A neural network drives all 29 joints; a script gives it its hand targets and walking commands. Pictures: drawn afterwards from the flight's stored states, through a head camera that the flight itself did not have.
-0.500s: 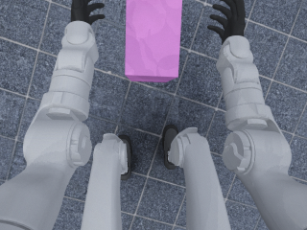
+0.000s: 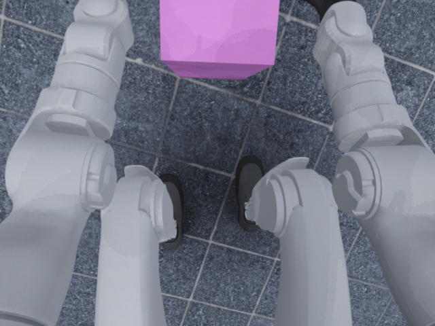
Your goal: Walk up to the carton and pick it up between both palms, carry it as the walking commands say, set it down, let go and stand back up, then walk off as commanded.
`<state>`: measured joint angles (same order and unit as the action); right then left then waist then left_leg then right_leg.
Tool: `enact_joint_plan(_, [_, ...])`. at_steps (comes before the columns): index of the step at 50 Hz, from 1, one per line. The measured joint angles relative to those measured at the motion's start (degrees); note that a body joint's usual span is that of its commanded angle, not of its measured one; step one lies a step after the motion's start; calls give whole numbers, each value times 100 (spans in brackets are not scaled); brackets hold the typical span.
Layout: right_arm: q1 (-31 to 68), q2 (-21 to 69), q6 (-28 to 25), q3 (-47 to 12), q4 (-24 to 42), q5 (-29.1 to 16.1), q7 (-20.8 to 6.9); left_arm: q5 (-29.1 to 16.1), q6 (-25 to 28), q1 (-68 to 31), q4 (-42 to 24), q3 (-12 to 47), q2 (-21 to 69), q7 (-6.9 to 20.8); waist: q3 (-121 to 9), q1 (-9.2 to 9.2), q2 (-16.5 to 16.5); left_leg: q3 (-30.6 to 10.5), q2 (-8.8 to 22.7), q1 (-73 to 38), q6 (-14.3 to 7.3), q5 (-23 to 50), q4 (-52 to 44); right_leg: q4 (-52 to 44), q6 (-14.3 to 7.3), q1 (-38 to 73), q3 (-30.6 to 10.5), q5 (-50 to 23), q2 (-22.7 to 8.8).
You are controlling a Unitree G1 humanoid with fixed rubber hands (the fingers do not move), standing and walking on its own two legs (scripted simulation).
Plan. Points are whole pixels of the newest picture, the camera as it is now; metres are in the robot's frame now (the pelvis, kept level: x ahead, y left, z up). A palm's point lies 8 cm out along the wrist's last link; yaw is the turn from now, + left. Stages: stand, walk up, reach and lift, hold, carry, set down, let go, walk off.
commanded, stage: reach and lift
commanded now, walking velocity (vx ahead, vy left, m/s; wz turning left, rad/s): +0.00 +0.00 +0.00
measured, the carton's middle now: (215, 9) +0.57 -0.03 -0.28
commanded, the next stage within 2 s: none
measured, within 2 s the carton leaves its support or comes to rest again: leaves its support in 1.80 s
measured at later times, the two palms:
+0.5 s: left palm (124, 0) +0.57 +0.11 -0.22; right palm (318, 15) +0.53 -0.19 -0.22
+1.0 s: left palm (134, 0) +0.56 +0.09 -0.21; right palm (296, 11) +0.54 -0.15 -0.22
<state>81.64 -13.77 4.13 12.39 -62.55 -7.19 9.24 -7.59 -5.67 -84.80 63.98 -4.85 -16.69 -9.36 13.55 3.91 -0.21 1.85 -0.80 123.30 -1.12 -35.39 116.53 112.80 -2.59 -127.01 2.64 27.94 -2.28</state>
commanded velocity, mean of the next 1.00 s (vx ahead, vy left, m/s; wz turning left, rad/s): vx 0.00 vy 0.00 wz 0.00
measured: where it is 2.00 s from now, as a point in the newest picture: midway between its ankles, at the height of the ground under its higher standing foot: (212, 214)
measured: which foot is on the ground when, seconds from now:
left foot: down 0.00-1.00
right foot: down 0.00-1.00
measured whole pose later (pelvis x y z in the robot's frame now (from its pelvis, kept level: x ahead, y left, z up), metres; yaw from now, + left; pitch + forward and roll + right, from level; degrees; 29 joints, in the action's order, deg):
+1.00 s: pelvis -0.01 +0.00 -0.04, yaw +2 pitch +34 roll +0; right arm 91.5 -12.7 3.3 12.7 -67.4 -4.8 8.8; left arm -5.4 -5.6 -93.1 66.9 -4.4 -15.3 -9.2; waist 27.3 4.7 -1.2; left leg 1.7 -2.9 123.9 -1.0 -35.5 125.7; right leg 122.4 -0.6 -126.8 0.9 29.3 -1.0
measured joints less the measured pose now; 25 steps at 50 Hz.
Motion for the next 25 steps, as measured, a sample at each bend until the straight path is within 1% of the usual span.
enact_joint_plan(9, [405, -177, -161, -269, -373, -281, -46, -191, 128, -404, 298, 254, -132, 65, 655, -5, -21, 7, -12, 270, -14, -57, 642, 615, -6, -271, 4, 27, -32])
enact_joint_plan(17, [652, -405, -183, -581, -333, -633, 7, -513, 137, -483, 112, 536, -252, 16, 1100, -14, -12, 43, 13, 323, -49, -103, 1051, 1000, -9, -349, -15, 27, -24])
enact_joint_plan(25, [646, -372, -168, -551, -410, -613, -24, -545, 100, -528, 187, 517, -251, 64, 1094, 2, -30, 57, 2, 287, -62, -104, 1082, 1036, 10, -310, -35, 36, -25])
